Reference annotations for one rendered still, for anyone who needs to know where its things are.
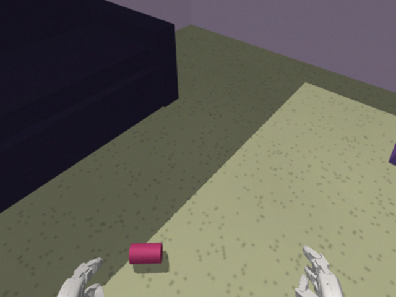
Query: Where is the right robot hand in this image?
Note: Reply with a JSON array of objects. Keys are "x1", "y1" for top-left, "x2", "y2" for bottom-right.
[{"x1": 295, "y1": 245, "x2": 344, "y2": 297}]

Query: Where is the left robot hand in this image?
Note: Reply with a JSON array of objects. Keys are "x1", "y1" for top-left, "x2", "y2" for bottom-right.
[{"x1": 57, "y1": 257, "x2": 104, "y2": 297}]

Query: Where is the sofa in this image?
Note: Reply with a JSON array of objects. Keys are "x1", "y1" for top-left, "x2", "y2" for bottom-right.
[{"x1": 0, "y1": 0, "x2": 179, "y2": 213}]

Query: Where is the can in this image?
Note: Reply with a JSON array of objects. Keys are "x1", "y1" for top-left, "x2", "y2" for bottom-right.
[{"x1": 129, "y1": 243, "x2": 163, "y2": 264}]

